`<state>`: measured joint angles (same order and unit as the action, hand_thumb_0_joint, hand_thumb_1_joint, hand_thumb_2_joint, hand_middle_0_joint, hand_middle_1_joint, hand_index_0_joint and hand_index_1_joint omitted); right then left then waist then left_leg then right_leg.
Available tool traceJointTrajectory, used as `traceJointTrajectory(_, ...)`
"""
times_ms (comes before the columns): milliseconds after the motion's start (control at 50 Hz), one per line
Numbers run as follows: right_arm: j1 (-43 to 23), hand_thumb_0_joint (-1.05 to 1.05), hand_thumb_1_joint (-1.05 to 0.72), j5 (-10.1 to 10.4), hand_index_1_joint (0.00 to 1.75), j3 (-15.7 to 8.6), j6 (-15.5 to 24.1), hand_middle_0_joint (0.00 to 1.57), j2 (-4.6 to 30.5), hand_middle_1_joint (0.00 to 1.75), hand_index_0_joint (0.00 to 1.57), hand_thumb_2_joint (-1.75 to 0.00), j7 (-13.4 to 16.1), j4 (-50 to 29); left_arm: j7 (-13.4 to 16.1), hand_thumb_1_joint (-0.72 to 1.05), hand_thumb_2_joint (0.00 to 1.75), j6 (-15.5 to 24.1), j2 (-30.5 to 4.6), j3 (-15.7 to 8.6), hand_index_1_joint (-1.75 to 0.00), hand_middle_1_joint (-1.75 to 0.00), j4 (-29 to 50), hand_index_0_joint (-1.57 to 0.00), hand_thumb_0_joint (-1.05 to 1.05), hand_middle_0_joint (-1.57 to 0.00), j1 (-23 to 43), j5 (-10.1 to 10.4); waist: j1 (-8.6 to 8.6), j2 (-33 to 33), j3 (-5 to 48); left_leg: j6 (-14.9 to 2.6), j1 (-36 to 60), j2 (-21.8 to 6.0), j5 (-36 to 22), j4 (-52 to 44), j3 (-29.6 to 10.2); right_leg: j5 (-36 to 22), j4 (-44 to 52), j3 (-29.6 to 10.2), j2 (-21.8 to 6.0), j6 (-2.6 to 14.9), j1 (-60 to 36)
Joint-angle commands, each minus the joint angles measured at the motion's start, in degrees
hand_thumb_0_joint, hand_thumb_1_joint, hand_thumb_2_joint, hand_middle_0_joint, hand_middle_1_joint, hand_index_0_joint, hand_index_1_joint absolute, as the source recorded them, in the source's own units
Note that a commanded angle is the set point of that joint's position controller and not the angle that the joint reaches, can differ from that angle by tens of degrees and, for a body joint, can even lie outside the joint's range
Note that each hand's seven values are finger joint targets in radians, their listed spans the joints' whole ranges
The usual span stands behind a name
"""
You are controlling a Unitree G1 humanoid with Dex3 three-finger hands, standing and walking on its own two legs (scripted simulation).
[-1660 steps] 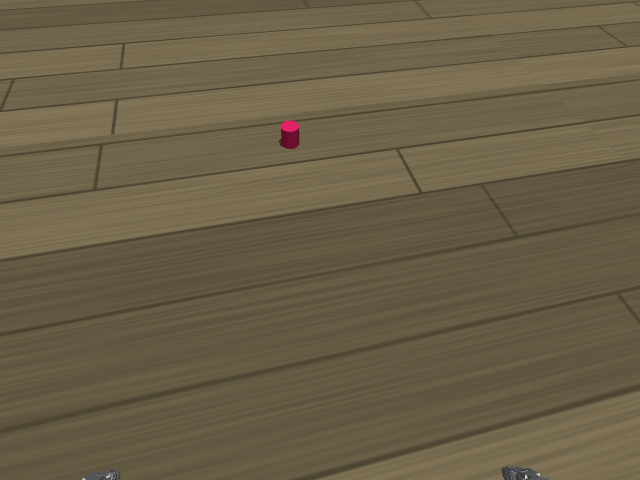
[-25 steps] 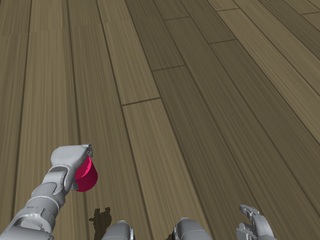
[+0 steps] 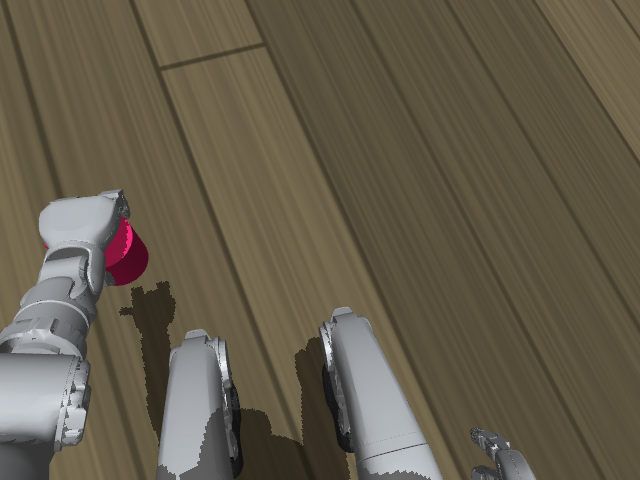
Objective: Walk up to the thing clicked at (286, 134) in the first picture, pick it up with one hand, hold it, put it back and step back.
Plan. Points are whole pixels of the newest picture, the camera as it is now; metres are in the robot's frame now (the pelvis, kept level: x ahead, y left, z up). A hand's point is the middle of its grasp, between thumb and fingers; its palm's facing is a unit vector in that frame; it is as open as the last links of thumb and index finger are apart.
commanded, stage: crouch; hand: left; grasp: from above
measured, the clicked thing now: (97, 249) +0.43 +0.24 -0.19
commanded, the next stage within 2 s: lower in 1.10 s
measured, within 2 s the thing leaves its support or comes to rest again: rests again in 1.78 s
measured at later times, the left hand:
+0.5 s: hand (128, 252) +0.45 +0.23 -0.29, palm faces -0.45 -0.03 -0.89, open 11.1 cm
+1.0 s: hand (138, 255) +0.46 +0.23 -0.36, palm faces -0.47 -0.03 -0.88, open 11.1 cm
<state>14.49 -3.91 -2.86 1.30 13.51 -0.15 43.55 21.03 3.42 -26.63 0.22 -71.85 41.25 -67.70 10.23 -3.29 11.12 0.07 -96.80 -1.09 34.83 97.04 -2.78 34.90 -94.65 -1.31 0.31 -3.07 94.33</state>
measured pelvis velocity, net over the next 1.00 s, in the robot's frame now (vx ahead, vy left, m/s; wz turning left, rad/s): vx -0.02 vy -0.01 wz -0.06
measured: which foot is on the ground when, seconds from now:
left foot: down 0.00-1.00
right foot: down 0.00-1.00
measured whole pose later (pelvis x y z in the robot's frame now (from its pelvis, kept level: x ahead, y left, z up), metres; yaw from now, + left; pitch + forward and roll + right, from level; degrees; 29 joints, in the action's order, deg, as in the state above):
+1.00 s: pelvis -0.02 -0.01 -0.17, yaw -4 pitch +38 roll -7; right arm 10.7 -7.4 1.6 3.1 14.5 -6.8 42.8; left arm 22.8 8.7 -38.6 -6.0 -81.2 55.0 -72.7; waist 14.6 -0.2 4.1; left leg 1.5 -128.4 -0.2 39.3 129.8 -7.4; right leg 39.5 -126.0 1.0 1.9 -3.6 124.5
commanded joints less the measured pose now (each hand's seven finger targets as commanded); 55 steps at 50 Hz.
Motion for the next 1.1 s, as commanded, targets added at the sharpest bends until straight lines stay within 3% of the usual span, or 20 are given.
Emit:
traceJointTrajectory(0,7.8,0.00,-0.89,-0.8,0.30,-3.6,2.2,0.20,12.7,0.30,0.20,-0.90,-0.4,-2.8,3.1,0.54,1.10,1.8,-16.1,-3.6,-0.98,-0.99,10.7,-0.90,0.00,-0.89,23.3,-0.2,0.29,-6.6,36.5,-0.97,23.6,1.1,-8.8,-6.4,-0.3,-9.3,5.7,5.3,0.6,5.01,-7.8)
traceJointTrajectory(40,8.1,0.00,-0.90,-1.0,0.30,-3.5,2.5,0.20,12.9,0.30,0.20,-0.90,-0.9,-2.5,3.8,0.51,1.12,2.6,-17.8,-4.5,-0.99,-1.00,11.1,-0.88,0.00,-0.87,24.7,-0.8,0.02,-8.5,38.5,-0.74,23.9,1.0,-8.8,-4.8,-0.6,-9.1,3.5,5.5,0.5,5.02,-5.3)
traceJointTrajectory(80,8.9,0.00,-0.90,-1.5,0.30,-3.7,2.9,0.20,13.4,0.30,0.20,-0.90,-1.4,-2.1,4.5,0.51,1.10,3.4,-18.3,-4.8,-0.96,-0.98,12.7,-0.89,0.00,-0.88,27.9,-1.3,0.79,-9.7,41.3,-0.51,24.4,1.0,-10.0,-2.7,-1.0,-9.8,1.4,5.9,0.5,4.98,-3.6)
traceJointTrajectory(120,9.3,0.00,-0.90,-1.9,0.30,-3.1,3.1,0.20,13.2,0.30,0.20,-0.90,-2.0,-1.7,5.4,0.52,1.11,3.7,-19.8,-6.0,-0.97,-0.98,11.8,-0.90,0.00,-0.89,27.0,-2.2,0.06,-11.6,42.6,-0.43,25.0,0.9,-13.9,-0.1,-0.7,-12.4,-1.1,5.9,0.4,5.02,-2.5)
traceJointTrajectory(140,9.7,0.00,-0.90,-2.2,0.30,-3.1,3.3,0.20,13.6,0.30,0.20,-0.90,-2.4,-1.3,5.5,0.52,1.14,3.9,-19.6,-5.9,-0.97,-0.97,11.4,-0.91,0.00,-0.90,27.6,-2.5,1.11,-11.8,42.9,-0.39,24.4,0.9,-15.8,1.4,-0.6,-13.8,-1.9,6.0,0.3,4.88,-2.1)
traceJointTrajectory(160,9.6,0.00,-0.90,-2.3,0.30,-3.2,3.3,0.20,13.6,0.30,0.20,-0.90,-2.5,-1.4,5.9,0.52,1.14,4.1,-19.9,-6.2,-0.96,-0.97,12.8,-0.90,0.00,-0.90,28.9,-2.7,0.67,-12.5,44.5,-0.35,24.5,1.0,-16.4,2.3,-0.5,-14.3,-2.9,5.9,0.4,4.99,-1.3)
traceJointTrajectory(200,9.9,0.00,-0.91,-2.6,0.30,-2.8,3.4,0.20,13.5,0.30,0.20,-0.90,-3.0,-1.2,6.4,0.50,1.13,4.1,-20.2,-6.4,-0.97,-0.97,11.2,-0.89,0.00,-0.89,28.3,-3.0,1.06,-13.1,42.7,-0.37,22.4,1.0,-16.5,3.9,-0.2,-14.8,-4.2,6.1,0.4,4.91,-0.4)
traceJointTrajectory(260,9.5,0.00,-0.91,-2.8,0.30,-2.6,3.2,0.20,13.2,0.30,0.20,-0.90,-3.6,-1.5,7.2,0.49,1.13,3.9,-21.3,-6.6,-0.95,-0.95,10.9,-0.89,0.00,-0.90,32.8,-3.4,1.48,-14.4,43.0,-0.49,20.3,0.9,-14.4,5.9,0.4,-13.7,-5.9,6.2,0.8,5.13,1.1)
traceJointTrajectory(320,9.7,0.00,-0.91,-3.0,0.30,-2.1,3.3,0.20,13.2,0.30,0.20,-0.90,-4.0,-1.7,7.6,0.50,1.14,2.8,-22.3,-7.2,-0.96,-0.96,6.7,-0.90,0.00,-0.90,31.3,-3.3,1.75,-12.2,40.5,-0.85,15.8,1.0,-11.5,7.8,1.1,-12.6,-6.5,6.2,0.8,4.80,1.1)
traceJointTrajectory(380,9.3,0.00,-0.91,-3.2,0.30,-1.8,3.2,0.20,13.1,0.30,0.20,-0.90,-4.3,-1.4,6.6,0.50,1.13,2.7,-21.3,-6.1,-0.96,-0.96,6.1,-0.90,0.00,-0.90,33.2,-3.0,2.33,-13.9,40.3,-0.90,14.3,0.9,-11.3,9.8,1.2,-12.5,-8.0,6.3,1.1,4.81,2.3)
traceJointTrajectory(440,8.9,0.00,-0.91,-2.9,0.30,-1.8,3.0,0.20,13.6,0.30,0.20,-0.90,-4.7,-1.7,5.6,0.51,1.15,2.5,-23.4,-6.8,-0.96,-0.96,4.8,-0.91,0.00,-0.91,31.0,-2.7,1.76,-12.2,40.9,-1.14,11.4,0.9,-12.5,11.8,1.3,-14.1,-9.6,6.2,1.4,4.61,1.4)
traceJointTrajectory(560,9.5,0.00,-0.91,-3.0,0.30,-1.6,2.5,0.20,14.1,0.30,0.20,-0.90,-5.4,-1.7,3.6,0.51,1.12,3.3,-23.4,-6.5,-0.96,-0.96,4.0,-0.90,0.00,-0.90,31.0,-2.5,2.80,-13.8,37.9,-0.74,10.2,0.8,-13.3,13.9,0.6,-13.9,-12.7,7.1,1.3,4.72,4.9)
traceJointTrajectory(600,9.3,0.00,-0.91,-2.9,0.30,-1.8,2.2,0.20,14.4,0.30,0.20,-0.90,-5.6,-1.6,3.3,0.49,1.13,3.9,-25.0,-7.1,-0.95,-0.94,6.2,-0.90,0.00,-0.90,32.1,-2.4,2.36,-13.7,40.1,-0.86,10.2,0.7,-14.0,15.0,0.6,-14.4,-13.7,7.1,1.6,4.68,5.0)
traceJointTrajectory(680,9.7,0.00,-0.91,-3.0,0.30,-1.4,1.9,0.20,14.4,0.30,0.20,-0.90,-5.8,-1.2,3.6,0.51,1.12,4.7,-25.3,-7.2,-0.94,-0.93,4.5,-0.91,0.00,-0.92,33.0,-3.0,2.84,-14.3,37.1,-0.75,8.0,0.8,-11.7,15.8,0.6,-12.7,-15.1,7.5,1.5,4.85,8.0)
traceJointTrajectory(740,9.6,0.00,-0.91,-3.1,0.30,-1.4,2.0,0.20,14.9,0.30,0.20,-0.90,-5.9,-1.4,4.0,0.52,1.12,5.5,-27.5,-8.1,-0.94,-0.94,6.1,-0.91,0.00,-0.92,35.2,-3.4,2.90,-16.5,39.6,-0.48,9.3,0.7,-12.1,16.8,0.5,-12.8,-17.0,7.6,1.6,5.07,9.3)
traceJointTrajectory(800,10.2,0.00,-0.92,-3.5,0.30,-1.0,1.9,0.20,15.0,0.30,0.20,-0.91,-6.1,-1.1,4.7,0.54,1.15,5.5,-27.5,-8.4,-0.95,-0.94,4.5,-0.93,0.00,-0.94,35.5,-3.8,3.68,-15.5,38.0,-0.70,6.8,0.9,-11.0,17.9,0.8,-12.7,-17.5,7.7,1.4,4.84,9.4)
traceJointTrajectory(900,9.6,0.00,-0.91,-3.5,0.30,-0.1,2.0,0.20,15.0,0.30,0.20,-0.90,-6.1,-0.9,5.5,0.54,1.12,5.3,-29.7,-8.9,-0.96,-0.96,2.5,-0.92,0.00,-0.92,36.9,-4.2,3.59,-15.7,38.1,-0.89,4.4,0.9,-8.4,19.0,1.2,-10.9,-18.7,8.0,1.7,4.89,10.2)
traceJointTrajectory(1080,9.2,0.00,-0.91,-3.8,0.30,1.4,2.3,0.20,15.7,0.30,0.20,-0.90,-6.3,-0.4,4.9,0.57,1.16,5.1,-29.9,-7.7,-0.96,-0.95,-0.8,-0.95,0.00,-0.96,38.3,-4.2,4.77,-15.6,35.5,-1.10,1.0,1.0,-7.6,21.7,1.1,-10.7,-20.6,8.7,2.1,4.85,11.8)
